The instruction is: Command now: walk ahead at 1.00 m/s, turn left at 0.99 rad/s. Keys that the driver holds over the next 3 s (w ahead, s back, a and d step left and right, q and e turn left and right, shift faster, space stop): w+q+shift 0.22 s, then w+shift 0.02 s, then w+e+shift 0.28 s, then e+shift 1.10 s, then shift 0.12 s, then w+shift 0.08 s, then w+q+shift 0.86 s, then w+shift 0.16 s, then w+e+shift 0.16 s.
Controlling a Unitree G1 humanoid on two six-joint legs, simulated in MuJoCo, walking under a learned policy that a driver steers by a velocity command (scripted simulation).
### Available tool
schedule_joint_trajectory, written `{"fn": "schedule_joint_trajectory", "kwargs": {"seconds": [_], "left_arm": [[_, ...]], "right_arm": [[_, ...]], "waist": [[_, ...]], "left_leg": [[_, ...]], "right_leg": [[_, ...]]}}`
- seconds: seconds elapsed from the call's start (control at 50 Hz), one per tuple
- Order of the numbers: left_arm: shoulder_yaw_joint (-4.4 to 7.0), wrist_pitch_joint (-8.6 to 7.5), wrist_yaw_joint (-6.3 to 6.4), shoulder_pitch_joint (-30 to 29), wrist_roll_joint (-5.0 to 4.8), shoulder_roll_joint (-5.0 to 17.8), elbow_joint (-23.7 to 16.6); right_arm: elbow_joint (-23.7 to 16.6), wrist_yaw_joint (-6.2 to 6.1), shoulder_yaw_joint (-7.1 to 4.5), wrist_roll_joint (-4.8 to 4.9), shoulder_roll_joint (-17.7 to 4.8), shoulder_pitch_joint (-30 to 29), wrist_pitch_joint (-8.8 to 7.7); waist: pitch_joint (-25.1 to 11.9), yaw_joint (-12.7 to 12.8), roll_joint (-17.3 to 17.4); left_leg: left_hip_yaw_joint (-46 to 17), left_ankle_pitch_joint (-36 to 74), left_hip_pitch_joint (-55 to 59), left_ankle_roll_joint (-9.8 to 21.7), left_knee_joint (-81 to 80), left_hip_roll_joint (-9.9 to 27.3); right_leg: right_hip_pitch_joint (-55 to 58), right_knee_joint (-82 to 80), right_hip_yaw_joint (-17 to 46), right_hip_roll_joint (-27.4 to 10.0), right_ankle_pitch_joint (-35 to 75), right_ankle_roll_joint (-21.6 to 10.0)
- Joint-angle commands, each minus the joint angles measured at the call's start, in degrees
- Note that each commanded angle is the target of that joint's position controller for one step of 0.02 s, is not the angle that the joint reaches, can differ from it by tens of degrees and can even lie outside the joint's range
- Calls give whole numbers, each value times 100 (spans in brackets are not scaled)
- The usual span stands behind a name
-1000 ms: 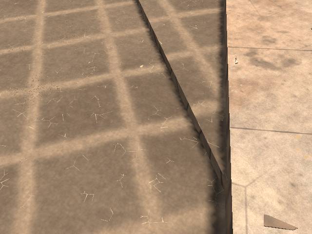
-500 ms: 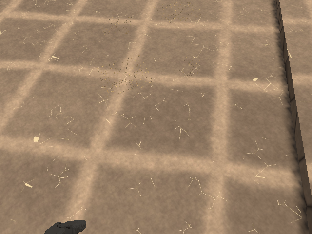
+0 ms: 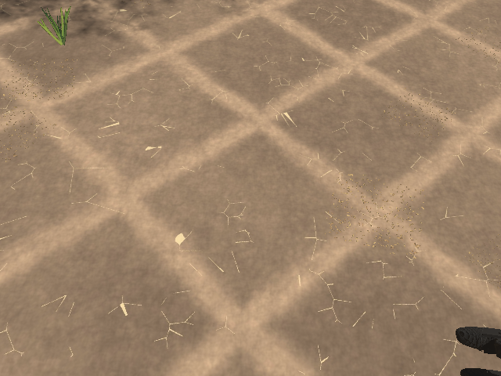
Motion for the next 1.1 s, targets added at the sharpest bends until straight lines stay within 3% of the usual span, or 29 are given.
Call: {"fn": "schedule_joint_trajectory", "kwargs": {"seconds": [0.02, 0.04, 0.1, 0.14, 0.16, 0.18, 0.2, 0.22, 0.24, 0.26, 0.3, 0.34, 0.42, 0.5, 0.54, 0.58, 0.62, 0.64, 0.66, 0.68, 0.7, 0.72, 0.78, 0.84, 0.92, 1.02, 1.04, 1.08, 1.1], "left_arm": [[85, -163, 11, -966, 0, 799, -564], [99, -142, -11, -886, -14, 909, -526], [205, -18, -63, -857, -83, 1442, -534], [232, 48, -61, -1302, -164, 1550, -762], [18, -60, -57, -1383, -67, 823, -851], [-283, -353, -97, -738, -59, -126, -1386], [-215, -634, -131, -1309, -187, 640, -1601], [-180, -718, -119, -1929, -358, 777, -1731], [-249, -713, -91, -1893, -299, 575, -1629], [-261, -615, -93, -1554, -188, 491, -1405], [-224, -315, -150, -1123, -165, 522, -1136], [-294, -144, -145, -1533, -97, 337, -1226], [-459, -173, -281, -2655, -82, 45, -1424], [-421, -249, -510, -3243, -302, 108, -1576], [-350, -302, -647, -3247, -272, 204, -1644], [-222, -278, -683, -2535, -191, 411, -1536], [26, -109, -570, -5, -244, 955, -945], [-3, -23, -447, 743, -159, 1102, -712], [3, -173, -493, 320, 201, 1419, -932], [134, -38, -400, -114, 144, 1264, -1287], [62, 21, -315, -564, 35, 1064, -1498], [-5, 53, -315, -1021, -91, 919, -1575], [-28, 66, -296, -1593, -19, 833, -1724], [20, 145, -157, -1434, -109, 952, -1544], [78, 539, 93, -1348, -309, 988, -1528], [45, 704, 183, -1422, -174, 703, -1732], [12, 704, 160, -1567, -185, 593, -1808], [-150, 707, 79, -691, -81, 64, -1746], [-59, 633, -43, -231, -151, 582, -1885]], "right_arm": [[-327, 121, 28, -9, -122, -428, -77], [-326, 168, 28, 17, -119, -551, -106], [-217, 179, -169, 132, -495, -10, -125], [454, 157, -560, 165, -1199, 2356, -83], [874, 82, -622, 224, -1394, 2992, -44], [590, 115, -509, 46, -1788, 2211, -193], [382, 149, -415, -23, -1279, 2251, -350], [500, 143, -363, -107, -1072, 2276, -478], [567, 151, -295, -124, -902, 2013, -559], [551, 132, -214, -158, -667, 1537, -593], [515, 67, -71, -189, -348, 1067, -596], [717, -16, -2, -139, -242, 1295, -630], [1036, -182, 76, -177, -209, 1713, -685], [1384, -217, 62, -178, -398, 2142, -733], [1482, -258, 46, -251, -489, 2111, -639], [1435, -396, -28, -389, -792, 1966, -504], [1175, -504, -99, -500, -1021, 1141, -384], [953, -430, 16, -567, -519, 995, -459], [693, -264, 274, -269, 280, 2256, -566], [675, -147, 221, -131, -528, 1961, -698], [417, -117, 162, -56, -719, 1128, -750], [295, -139, 186, -144, -610, 830, -748], [338, -253, 138, -316, -636, 995, -494], [205, -410, 239, -394, -319, 692, -468], [129, -384, 250, -259, -301, 61, -386], [192, -279, 87, -200, -571, -197, -492], [315, -273, 51, -205, -572, 71, -543], [186, -349, 38, -400, -717, 263, -433], [306, -350, -49, -424, -876, 453, -345]], "waist": [[618, -326, -291], [673, -285, -261], [171, -816, -907], [-898, -2085, -975], [-597, -2091, 194], [-1330, -791, 2224], [-1937, -1216, 1360], [-1037, -1210, 691], [-606, -874, -176], [-463, -534, -448], [-134, -254, -141], [255, -392, -189], [560, -931, -110], [881, -1169, -60], [749, -1044, 40], [11, -641, 454], [-973, 688, 745], [-1285, 758, -761], [-2547, -251, -2471], [-3395, 175, -1046], [-2335, 90, -341], [-1285, -338, 540], [-300, -891, 278], [-563, -839, 100], [-1141, -574, -471], [-810, -496, -1071], [-821, -648, -1002], [-1281, -242, 631], [-1768, -23, 1645]], "left_leg": [[259, 844, 552, 137, -1262, 102], [475, 838, 815, 238, -1674, 3], [1235, -122, 2136, 560, -1951, -746], [1143, -134, 5185, 1022, -2640, -1159], [52, -30, 6602, 1278, -2926, -808], [-3772, -1916, 7543, 2360, -4360, 252], [-5200, -3429, 7593, 2395, -5463, 738], [-5021, -3164, 6798, 2145, -5766, 775], [-4383, -2542, 5798, 1923, -5682, 693], [-3596, -1957, 4935, 1734, -5462, 493], [-2534, -1306, 3960, 1541, -5556, 160], [-1774, -310, 3504, 1389, -5714, 29], [-321, 508, 3459, 884, -6104, -366], [264, 1081, 4478, 458, -6526, -46], [467, 2745, 5340, 182, -6094, 47], [611, 5951, 6065, -159, -4845, 130], [661, 7196, 5109, -460, -1834, 95], [561, 1868, 3407, -661, 879, -710], [-618, -3160, 732, -1090, 3252, -1613], [-1153, -2293, 881, -690, 3138, -1364], [-1098, -1896, 835, -424, 2406, -1081], [-869, -1783, 906, -335, 1850, -924], [-709, -1783, 1776, -515, 610, -611], [-411, -1236, 2223, -787, -1122, -833], [-537, 321, 2591, -880, -2679, -1242], [-1014, 606, 2902, -728, -4295, -1157], [-988, 1169, 3415, -582, -4913, -929], [-2692, 3633, 5451, 596, -4504, 1132], [-4110, 2513, 5560, 1374, -4816, 2094]], "right_leg": [[-615, -1285, 193, -1162, 1524, -829], [-445, -1278, -6, -1151, 1963, -789], [292, -66, -344, -1307, 6844, -766], [-698, 2884, -313, -1267, 7941, -753], [-2687, 5417, -69, -475, 2355, -456], [-4783, 7251, 998, 519, -1308, -456], [-5241, 7070, 2040, 281, -581, -711], [-5417, 6681, 1910, 174, -195, -796], [-5008, 6106, 1898, -120, 80, -804], [-4380, 5577, 1891, -400, 342, -738], [-3886, 5062, 1737, -721, 702, -574], [-4058, 4601, 1485, -861, 1137, -417], [-3860, 2506, 930, -585, 3487, -401], [-3777, 1191, 818, -107, 4145, -642], [-3770, 787, 560, 239, 3988, -821], [-3061, 996, 67, 826, 3456, -940], [-598, 1242, 472, 750, 3305, -1171], [1113, 1450, 1496, 12, 4172, -1476], [3522, 1377, 5060, -1702, 4468, -3027], [3285, 382, 5792, -1594, 2435, -2867], [2088, 4, 5235, -1314, 1679, -2556], [610, -297, 4882, -1090, 1614, -2395], [-1877, -480, 3690, -414, 3784, -2304], [-2448, -106, 2968, 105, 5380, -2100], [-2064, 317, 3042, 474, 3973, -1403], [-1446, 916, 4034, 382, 2119, -1103], [-1532, 1377, 3968, 516, 1585, -975], [-3200, 3651, 2563, 1484, -2219, -455], [-3747, 4598, 2248, 959, -1968, -250]]}}
Next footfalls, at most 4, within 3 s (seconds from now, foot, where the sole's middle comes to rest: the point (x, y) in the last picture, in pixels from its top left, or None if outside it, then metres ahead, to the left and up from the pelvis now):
0.16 left None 0.31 0.12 -0.76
0.62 right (242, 259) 0.84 0.10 -0.76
1.06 left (205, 204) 1.03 0.24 -0.76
1.52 right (256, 263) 0.83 0.05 -0.76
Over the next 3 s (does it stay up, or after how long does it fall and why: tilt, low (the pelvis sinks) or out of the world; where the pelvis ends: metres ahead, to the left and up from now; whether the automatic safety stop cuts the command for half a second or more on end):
stays up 1.59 -0.17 -0.01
